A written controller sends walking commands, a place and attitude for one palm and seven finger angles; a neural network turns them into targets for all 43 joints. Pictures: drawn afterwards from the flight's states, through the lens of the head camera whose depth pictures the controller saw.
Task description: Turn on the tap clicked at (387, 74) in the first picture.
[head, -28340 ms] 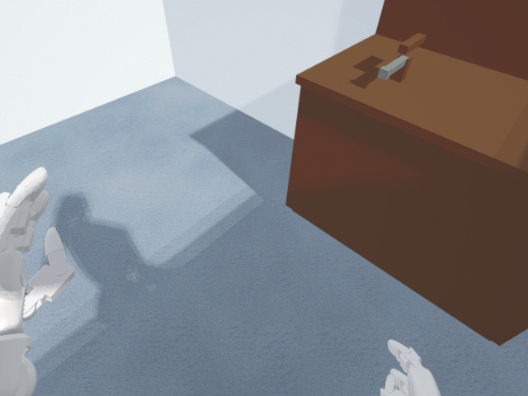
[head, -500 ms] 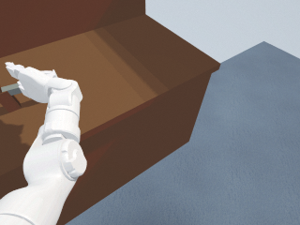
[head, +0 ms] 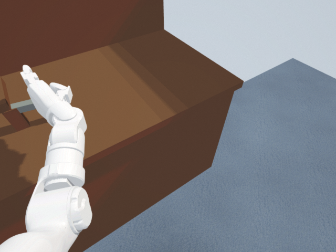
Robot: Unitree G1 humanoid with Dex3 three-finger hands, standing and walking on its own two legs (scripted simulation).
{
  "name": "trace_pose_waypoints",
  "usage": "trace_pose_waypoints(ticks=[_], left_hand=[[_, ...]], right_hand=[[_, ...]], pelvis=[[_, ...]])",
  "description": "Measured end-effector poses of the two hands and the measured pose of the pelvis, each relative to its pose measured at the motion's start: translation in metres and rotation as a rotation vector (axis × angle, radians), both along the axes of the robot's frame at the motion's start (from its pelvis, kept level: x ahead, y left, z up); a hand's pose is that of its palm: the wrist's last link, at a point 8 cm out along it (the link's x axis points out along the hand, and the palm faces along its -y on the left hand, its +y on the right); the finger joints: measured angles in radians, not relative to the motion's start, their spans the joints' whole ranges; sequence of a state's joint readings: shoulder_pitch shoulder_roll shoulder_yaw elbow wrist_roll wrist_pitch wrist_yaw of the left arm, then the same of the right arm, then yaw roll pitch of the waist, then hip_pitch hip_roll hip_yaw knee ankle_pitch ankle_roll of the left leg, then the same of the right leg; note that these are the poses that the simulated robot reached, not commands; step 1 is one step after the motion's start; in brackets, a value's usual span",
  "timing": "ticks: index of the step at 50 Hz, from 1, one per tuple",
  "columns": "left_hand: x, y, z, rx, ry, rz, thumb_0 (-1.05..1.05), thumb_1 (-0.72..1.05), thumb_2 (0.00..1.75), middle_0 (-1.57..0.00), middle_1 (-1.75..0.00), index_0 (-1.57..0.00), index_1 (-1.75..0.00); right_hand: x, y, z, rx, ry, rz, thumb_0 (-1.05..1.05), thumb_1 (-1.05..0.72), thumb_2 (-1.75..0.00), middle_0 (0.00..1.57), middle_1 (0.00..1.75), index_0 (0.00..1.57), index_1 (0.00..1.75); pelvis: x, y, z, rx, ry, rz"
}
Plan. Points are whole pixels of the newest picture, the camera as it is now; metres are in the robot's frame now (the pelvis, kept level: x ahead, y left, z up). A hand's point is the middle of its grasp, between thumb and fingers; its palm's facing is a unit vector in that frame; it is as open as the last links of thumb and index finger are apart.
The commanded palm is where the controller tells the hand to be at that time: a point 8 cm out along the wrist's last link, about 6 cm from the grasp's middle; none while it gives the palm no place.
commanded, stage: draw the hand back beside the body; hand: left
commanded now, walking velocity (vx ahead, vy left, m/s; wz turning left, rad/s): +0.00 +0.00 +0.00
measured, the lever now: (62, 96) +0.55 +0.30 +0.07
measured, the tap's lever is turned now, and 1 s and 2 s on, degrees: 80 80 80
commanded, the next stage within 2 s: step back with the hand held close in 1.34 s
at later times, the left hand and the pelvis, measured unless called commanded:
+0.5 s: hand (42, 146) +0.30 +0.23 +0.17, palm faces +0.27 -0.94 -0.20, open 7.6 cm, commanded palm +0.25 +0.28 +0.18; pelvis -0.04 +0.03 +0.02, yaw -1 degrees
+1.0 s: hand out of the picture +0.19 +0.26 +0.18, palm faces +0.36 -0.89 -0.27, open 7.5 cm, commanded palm +0.14 +0.30 +0.19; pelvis -0.03 +0.03 +0.03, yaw -1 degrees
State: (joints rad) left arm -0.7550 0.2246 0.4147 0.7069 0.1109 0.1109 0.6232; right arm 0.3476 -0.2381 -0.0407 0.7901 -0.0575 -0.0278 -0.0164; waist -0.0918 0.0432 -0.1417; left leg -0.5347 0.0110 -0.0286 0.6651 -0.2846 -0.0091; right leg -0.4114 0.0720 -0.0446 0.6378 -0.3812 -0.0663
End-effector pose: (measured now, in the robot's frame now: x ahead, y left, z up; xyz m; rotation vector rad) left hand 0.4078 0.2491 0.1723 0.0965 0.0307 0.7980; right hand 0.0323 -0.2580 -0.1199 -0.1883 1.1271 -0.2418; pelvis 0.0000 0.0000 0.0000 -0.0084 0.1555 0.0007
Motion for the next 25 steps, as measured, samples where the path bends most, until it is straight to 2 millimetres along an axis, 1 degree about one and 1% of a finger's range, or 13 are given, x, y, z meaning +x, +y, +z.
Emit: trace_pose_waypoints(ticks=[3, 5, 7, 9, 11, 13, 16, 19, 22, 25], left_hand=[[-0.014, -0.005, 0.002, -0.014, -0.054, -0.134, 0.02, 0.90, 0.90, -0.15, -0.16, -0.15, -0.16], [-0.027, -0.001, -0.005, -0.032, -0.039, -0.184, 0.02, 0.90, 0.90, -0.16, -0.16, -0.16, -0.16], [-0.040, 0.009, -0.015, -0.002, 0.016, -0.259, 0.02, 0.90, 0.90, -0.16, -0.17, -0.16, -0.17], [-0.056, 0.022, -0.021, 0.030, 0.054, -0.313, 0.02, 0.90, 0.90, -0.16, -0.17, -0.16, -0.17], [-0.073, 0.033, -0.018, 0.072, 0.052, -0.349, 0.02, 0.90, 0.90, -0.17, -0.18, -0.16, -0.18], [-0.090, 0.038, -0.009, 0.115, 0.017, -0.379, 0.02, 0.90, 0.90, -0.17, -0.18, -0.16, -0.18], [-0.111, 0.038, 0.008, 0.169, -0.059, -0.426, 0.02, 0.90, 0.90, -0.17, -0.19, -0.17, -0.19], [-0.125, 0.034, 0.016, 0.194, -0.106, -0.472, 0.02, 0.90, 0.90, -0.17, -0.20, -0.17, -0.20], [-0.135, 0.030, 0.010, 0.190, -0.105, -0.513, 0.02, 0.90, 0.90, -0.17, -0.21, -0.17, -0.21], [-0.145, 0.028, 0.001, 0.174, -0.089, -0.538, 0.02, 0.90, 0.90, -0.17, -0.22, -0.17, -0.22]], right_hand=[[0.006, -0.002, 0.008, -0.023, -0.048, -0.017, 0.01, -0.91, -0.90, 0.20, 0.30, 0.21, 0.30], [0.012, -0.003, 0.013, -0.028, -0.081, -0.030, 0.01, -0.91, -0.90, 0.20, 0.30, 0.21, 0.30], [0.019, -0.003, 0.019, -0.018, -0.126, -0.046, 0.01, -0.91, -0.90, 0.20, 0.30, 0.21, 0.30], [0.027, -0.002, 0.025, -0.014, -0.175, -0.051, 0.01, -0.91, -0.90, 0.20, 0.30, 0.21, 0.30], [0.035, 0.001, 0.031, -0.015, -0.221, -0.039, 0.01, -0.91, -0.90, 0.20, 0.30, 0.20, 0.30], [0.044, 0.004, 0.036, -0.017, -0.259, -0.009, 0.01, -0.91, -0.90, 0.20, 0.30, 0.20, 0.30], [0.060, 0.013, 0.044, -0.021, -0.309, 0.050, 0.01, -0.91, -0.90, 0.20, 0.30, 0.20, 0.30], [0.075, 0.024, 0.053, -0.019, -0.357, 0.098, 0.01, -0.91, -0.90, 0.20, 0.30, 0.20, 0.30], [0.087, 0.036, 0.063, -0.012, -0.409, 0.125, 0.01, -0.91, -0.90, 0.20, 0.30, 0.21, 0.30], [0.094, 0.047, 0.071, -0.003, -0.453, 0.137, 0.01, -0.91, -0.90, 0.20, 0.30, 0.21, 0.30]], pelvis=[[0.000, 0.002, 0.004, -0.001, -0.039, -0.013], [-0.001, 0.003, 0.006, 0.000, -0.069, -0.022], [-0.002, 0.005, 0.009, 0.004, -0.102, -0.034], [-0.005, 0.007, 0.012, 0.005, -0.133, -0.042], [-0.009, 0.010, 0.014, 0.002, -0.158, -0.044], [-0.014, 0.013, 0.016, 0.000, -0.178, -0.038], [-0.023, 0.017, 0.017, -0.002, -0.200, -0.025], [-0.031, 0.020, 0.018, -0.004, -0.215, -0.015], [-0.038, 0.023, 0.019, -0.006, -0.228, -0.013], [-0.042, 0.025, 0.021, -0.008, -0.239, -0.019]])
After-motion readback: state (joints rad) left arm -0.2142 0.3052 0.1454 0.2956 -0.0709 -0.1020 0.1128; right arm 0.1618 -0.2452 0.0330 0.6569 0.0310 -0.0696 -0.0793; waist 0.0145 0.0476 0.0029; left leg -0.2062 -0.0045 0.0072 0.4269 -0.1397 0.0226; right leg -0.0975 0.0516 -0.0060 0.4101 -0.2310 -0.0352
